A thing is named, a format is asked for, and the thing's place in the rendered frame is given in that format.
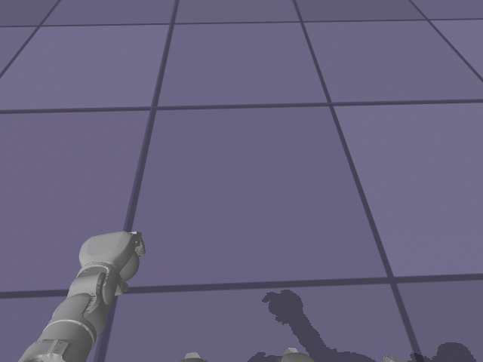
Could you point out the left robot hand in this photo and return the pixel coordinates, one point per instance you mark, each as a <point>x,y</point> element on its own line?
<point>116,249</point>

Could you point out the left robot arm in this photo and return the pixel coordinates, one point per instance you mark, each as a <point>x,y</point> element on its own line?
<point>79,319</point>

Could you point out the ball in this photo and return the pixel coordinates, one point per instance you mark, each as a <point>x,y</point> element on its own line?
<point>130,269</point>

